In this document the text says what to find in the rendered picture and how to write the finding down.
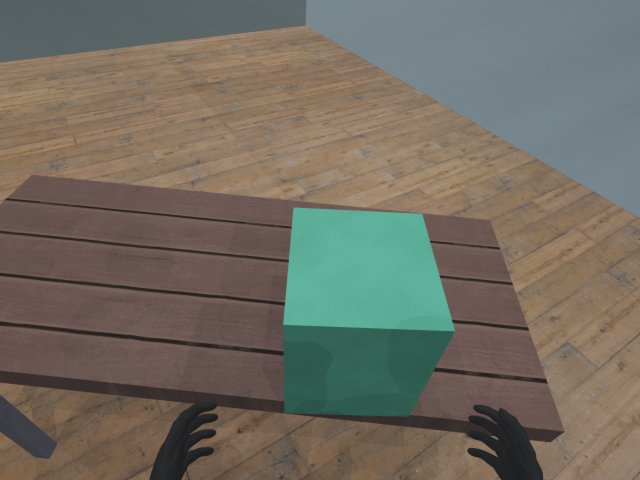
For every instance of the table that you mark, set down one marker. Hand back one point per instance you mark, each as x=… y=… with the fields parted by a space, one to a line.
x=179 y=295

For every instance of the carton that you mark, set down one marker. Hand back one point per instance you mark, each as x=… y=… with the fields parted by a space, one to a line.
x=366 y=319

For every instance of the left robot hand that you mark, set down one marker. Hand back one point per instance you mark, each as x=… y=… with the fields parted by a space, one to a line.
x=173 y=457

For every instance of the right robot hand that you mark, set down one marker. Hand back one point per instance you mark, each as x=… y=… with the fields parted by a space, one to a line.
x=516 y=457

